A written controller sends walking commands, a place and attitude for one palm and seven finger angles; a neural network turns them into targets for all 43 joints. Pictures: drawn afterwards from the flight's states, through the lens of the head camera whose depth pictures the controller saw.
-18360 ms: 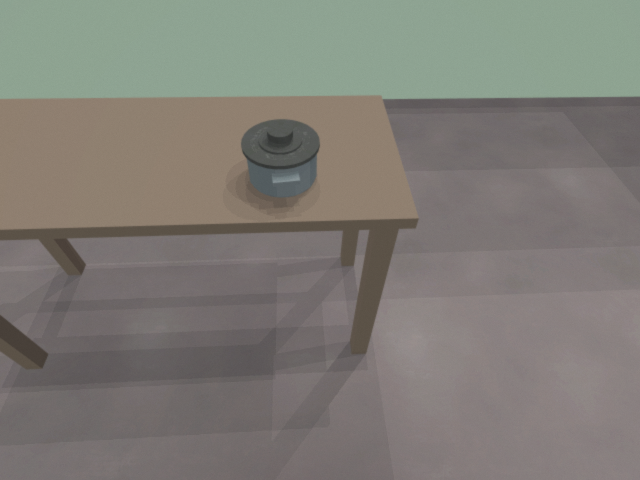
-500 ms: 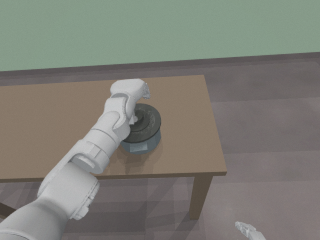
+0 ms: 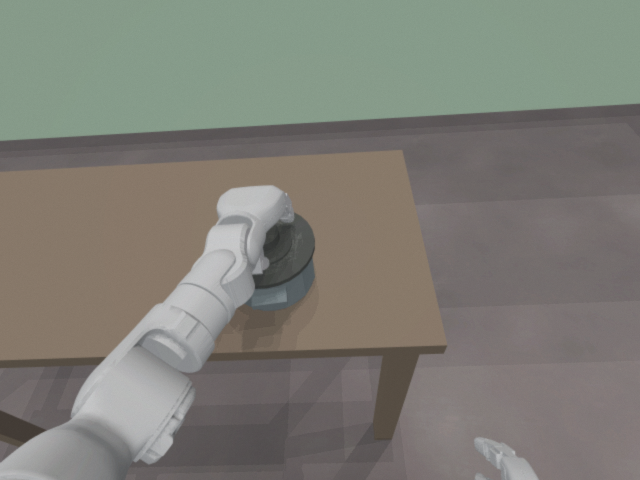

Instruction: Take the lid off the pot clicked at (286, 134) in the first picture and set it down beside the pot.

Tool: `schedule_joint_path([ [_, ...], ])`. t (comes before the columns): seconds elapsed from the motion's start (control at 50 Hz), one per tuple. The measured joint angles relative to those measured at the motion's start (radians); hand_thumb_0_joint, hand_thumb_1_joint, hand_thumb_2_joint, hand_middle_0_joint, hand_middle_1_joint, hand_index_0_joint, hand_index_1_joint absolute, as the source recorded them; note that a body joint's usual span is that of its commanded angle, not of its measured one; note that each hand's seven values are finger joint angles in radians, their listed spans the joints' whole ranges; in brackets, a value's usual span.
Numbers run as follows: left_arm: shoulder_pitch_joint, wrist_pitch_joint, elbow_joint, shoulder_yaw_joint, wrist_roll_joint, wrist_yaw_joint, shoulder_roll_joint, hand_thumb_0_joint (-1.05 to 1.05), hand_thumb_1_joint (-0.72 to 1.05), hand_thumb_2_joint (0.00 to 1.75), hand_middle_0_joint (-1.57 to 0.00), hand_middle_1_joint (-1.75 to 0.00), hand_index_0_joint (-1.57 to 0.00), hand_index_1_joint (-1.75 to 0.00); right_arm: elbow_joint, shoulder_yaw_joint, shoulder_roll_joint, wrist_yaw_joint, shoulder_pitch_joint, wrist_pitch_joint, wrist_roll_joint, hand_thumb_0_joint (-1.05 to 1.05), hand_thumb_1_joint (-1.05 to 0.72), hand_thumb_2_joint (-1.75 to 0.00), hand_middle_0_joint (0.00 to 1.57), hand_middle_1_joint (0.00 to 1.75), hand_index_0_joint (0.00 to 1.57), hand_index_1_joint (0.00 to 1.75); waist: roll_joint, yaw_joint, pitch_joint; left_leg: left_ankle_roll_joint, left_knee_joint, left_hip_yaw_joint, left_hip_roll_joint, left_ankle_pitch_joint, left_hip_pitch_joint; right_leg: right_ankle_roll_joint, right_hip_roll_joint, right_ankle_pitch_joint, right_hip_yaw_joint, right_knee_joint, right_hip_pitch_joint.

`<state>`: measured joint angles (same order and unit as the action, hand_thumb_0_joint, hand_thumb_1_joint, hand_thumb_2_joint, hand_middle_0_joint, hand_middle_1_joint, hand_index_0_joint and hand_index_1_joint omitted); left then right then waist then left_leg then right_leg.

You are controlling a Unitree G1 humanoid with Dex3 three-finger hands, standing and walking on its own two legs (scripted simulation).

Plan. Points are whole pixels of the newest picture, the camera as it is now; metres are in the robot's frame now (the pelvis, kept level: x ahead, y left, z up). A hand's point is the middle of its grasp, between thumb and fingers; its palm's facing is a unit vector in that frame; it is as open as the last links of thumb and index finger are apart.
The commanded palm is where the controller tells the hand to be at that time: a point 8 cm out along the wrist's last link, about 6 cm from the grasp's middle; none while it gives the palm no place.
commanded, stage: lower the open fingers around the knob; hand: left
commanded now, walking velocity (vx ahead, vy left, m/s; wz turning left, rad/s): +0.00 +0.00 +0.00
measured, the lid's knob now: (262, 235) +0.46 +0.09 +0.03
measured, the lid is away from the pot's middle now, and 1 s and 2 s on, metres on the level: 0.00 0.01 0.00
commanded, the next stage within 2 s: close the fingers and squeeze the knob in 0.22 s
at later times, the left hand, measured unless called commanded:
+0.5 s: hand (257, 244) +0.42 +0.09 +0.05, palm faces -0.30 -0.05 -0.95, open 10.1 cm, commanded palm +0.41 +0.10 +0.12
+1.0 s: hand (257, 243) +0.42 +0.09 +0.06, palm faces -0.29 -0.04 -0.96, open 8.1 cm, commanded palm +0.41 +0.09 +0.12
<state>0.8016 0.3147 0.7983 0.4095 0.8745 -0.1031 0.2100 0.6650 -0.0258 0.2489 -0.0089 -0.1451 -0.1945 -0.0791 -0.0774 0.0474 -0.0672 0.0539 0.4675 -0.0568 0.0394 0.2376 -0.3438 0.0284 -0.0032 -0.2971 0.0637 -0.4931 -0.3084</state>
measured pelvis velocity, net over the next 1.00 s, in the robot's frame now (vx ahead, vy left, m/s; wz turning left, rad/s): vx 0.00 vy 0.00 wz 0.00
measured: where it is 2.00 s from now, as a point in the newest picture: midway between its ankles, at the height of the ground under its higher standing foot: outside the picture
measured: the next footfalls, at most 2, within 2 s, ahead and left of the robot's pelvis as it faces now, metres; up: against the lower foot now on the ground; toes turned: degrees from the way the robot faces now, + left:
none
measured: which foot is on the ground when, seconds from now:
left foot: down 0.00-1.00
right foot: down 0.00-1.00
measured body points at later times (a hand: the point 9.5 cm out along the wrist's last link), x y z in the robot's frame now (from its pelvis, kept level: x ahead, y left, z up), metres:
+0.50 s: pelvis +0.00 +0.00 +0.00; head +0.02 -0.03 +0.45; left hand +0.43 +0.09 +0.11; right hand +0.12 -0.25 -0.14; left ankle +0.00 +0.09 -0.74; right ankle -0.03 -0.10 -0.74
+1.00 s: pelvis +0.00 +0.00 +0.00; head +0.02 -0.03 +0.45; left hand +0.43 +0.09 +0.11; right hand +0.12 -0.24 -0.13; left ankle +0.00 +0.09 -0.74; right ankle -0.03 -0.10 -0.74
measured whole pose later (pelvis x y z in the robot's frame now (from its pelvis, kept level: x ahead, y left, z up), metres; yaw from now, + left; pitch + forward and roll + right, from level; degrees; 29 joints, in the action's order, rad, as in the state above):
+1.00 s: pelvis +0.00 +0.00 +0.00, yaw +0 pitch +6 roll +0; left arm 0.79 0.31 0.80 0.41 0.88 -0.07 0.21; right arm 0.67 -0.02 0.25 -0.01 -0.16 -0.21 -0.08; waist -0.08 0.05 -0.07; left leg 0.06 0.48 -0.06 0.04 0.24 -0.35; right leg 0.03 0.00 -0.30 0.06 -0.50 -0.32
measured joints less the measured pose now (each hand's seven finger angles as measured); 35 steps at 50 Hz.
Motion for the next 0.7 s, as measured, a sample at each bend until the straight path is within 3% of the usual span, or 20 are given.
schedule_joint_path([
  [0.36, -0.032, -0.021, -0.016, -0.021, 0.001, 0.017, 0.022, 0.00, -0.27, 1.35, -0.82, -0.09, -0.82, -0.09, 0.005, 0.008, 0.007, 0.006, -0.026, -0.012, -0.001, 0.01, -0.91, -0.90, 0.19, 0.30, 0.20, 0.30, 0.001, 0.008, -0.001, -0.003, 0.007, -0.001, -0.007, 0.003, -0.005, 0.004, 0.007, 0.003, -0.002, 0.001, -0.003],
  [0.7, -0.016, -0.022, 0.002, -0.023, 0.002, 0.029, 0.007, 0.00, -0.08, 1.16, -0.64, -0.61, -0.65, -0.61, 0.013, 0.007, -0.001, 0.006, -0.027, -0.004, 0.001, 0.01, -0.91, -0.90, 0.19, 0.30, 0.20, 0.30, -0.001, 0.011, -0.004, 0.002, 0.004, -0.007, -0.003, -0.001, -0.008, -0.001, 0.003, 0.005, -0.008, -0.002, -0.010],
])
